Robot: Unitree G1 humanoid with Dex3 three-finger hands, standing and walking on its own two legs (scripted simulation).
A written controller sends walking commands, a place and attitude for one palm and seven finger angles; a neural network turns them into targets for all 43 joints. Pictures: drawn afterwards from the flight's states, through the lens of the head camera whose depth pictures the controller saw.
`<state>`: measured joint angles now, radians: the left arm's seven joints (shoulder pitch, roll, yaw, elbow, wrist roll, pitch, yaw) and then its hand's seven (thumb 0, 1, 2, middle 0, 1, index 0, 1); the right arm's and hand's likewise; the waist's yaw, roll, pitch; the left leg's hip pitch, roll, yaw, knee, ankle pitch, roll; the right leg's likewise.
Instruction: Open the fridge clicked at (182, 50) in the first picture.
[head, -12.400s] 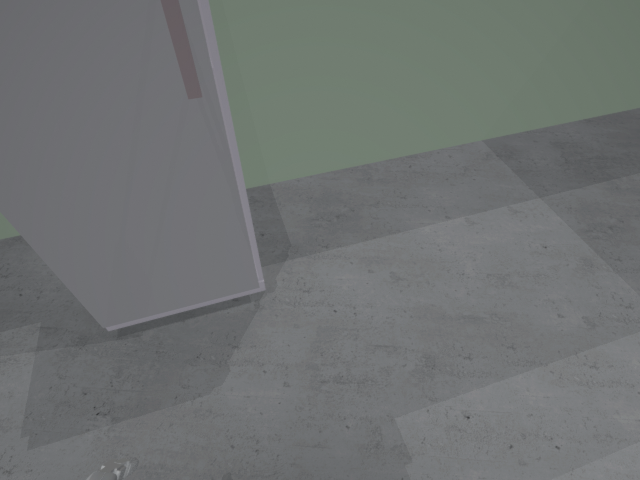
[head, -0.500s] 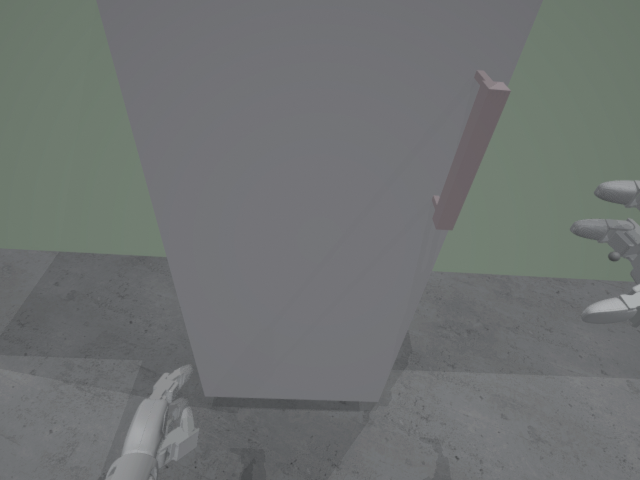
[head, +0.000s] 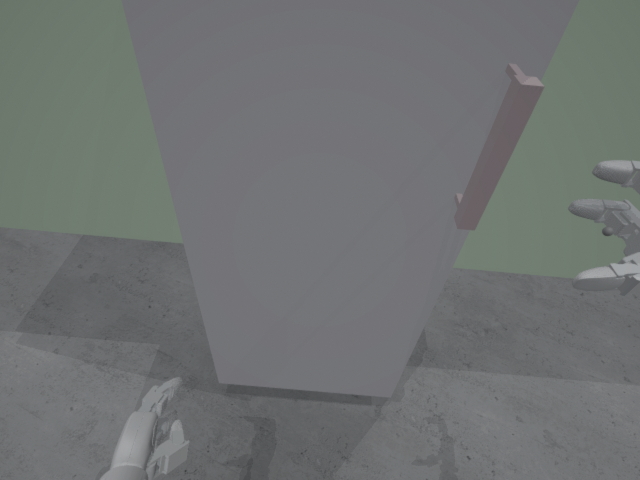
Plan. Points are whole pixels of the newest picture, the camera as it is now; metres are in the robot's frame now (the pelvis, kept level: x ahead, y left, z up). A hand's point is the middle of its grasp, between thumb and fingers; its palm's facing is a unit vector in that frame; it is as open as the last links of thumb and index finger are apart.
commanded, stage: move the hooked fingers beside the handle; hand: right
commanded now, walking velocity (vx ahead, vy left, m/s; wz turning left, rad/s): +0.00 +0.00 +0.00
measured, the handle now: (487, 153) +0.49 -0.20 +0.20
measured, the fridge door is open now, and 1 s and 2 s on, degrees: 0 0 0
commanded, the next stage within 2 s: none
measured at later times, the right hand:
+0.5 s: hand (578, 203) +0.38 -0.27 +0.21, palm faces +0.10 +0.99 -0.04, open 14.0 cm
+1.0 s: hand (560, 184) +0.42 -0.27 +0.21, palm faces +0.09 +1.00 -0.02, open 14.0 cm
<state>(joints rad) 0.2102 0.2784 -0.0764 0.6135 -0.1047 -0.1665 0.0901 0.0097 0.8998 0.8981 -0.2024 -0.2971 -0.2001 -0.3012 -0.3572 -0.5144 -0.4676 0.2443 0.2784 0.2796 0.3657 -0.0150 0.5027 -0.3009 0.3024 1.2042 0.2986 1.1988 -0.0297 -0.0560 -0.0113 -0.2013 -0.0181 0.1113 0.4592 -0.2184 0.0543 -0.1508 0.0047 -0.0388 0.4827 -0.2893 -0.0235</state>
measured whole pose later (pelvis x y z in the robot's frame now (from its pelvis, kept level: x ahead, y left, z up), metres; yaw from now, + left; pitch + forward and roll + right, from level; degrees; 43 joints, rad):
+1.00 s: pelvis +0.02 -0.02 +0.00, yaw +1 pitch +2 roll +1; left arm 0.28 0.27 -0.07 0.62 -0.10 -0.10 0.08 0.01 0.90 0.90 -0.20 -0.30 -0.20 -0.30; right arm -0.64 -0.53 -0.40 0.61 0.20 0.18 0.31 -0.01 0.50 -0.30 0.30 1.20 0.30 1.20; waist 0.01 -0.03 -0.04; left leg -0.24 -0.01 0.08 0.41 -0.20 0.03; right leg -0.18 0.02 -0.06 0.44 -0.28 -0.05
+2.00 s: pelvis +0.01 -0.02 +0.00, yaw +2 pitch +3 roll +1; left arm 0.32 0.27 -0.06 0.62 -0.10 -0.07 0.08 0.01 0.90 0.90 -0.20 -0.30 -0.20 -0.30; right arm -0.72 -0.55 -0.40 0.77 0.18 0.12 0.30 -0.01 0.50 -0.30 0.30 1.20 0.30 1.20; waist 0.03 -0.03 -0.03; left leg -0.26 -0.02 0.07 0.41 -0.19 0.03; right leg -0.21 0.01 -0.07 0.44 -0.28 -0.04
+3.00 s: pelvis +0.01 -0.01 +0.00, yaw +1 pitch +2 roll +1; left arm 0.32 0.28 -0.05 0.66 -0.09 -0.06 0.09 0.01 0.90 0.90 -0.20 -0.30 -0.20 -0.30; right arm -0.81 -0.47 -0.32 0.80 0.17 0.13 0.21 -0.01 0.50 -0.30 0.31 1.21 0.31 1.21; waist 0.03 -0.02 -0.02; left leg -0.25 -0.02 0.08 0.40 -0.18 0.04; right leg -0.20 0.01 -0.06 0.43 -0.27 -0.04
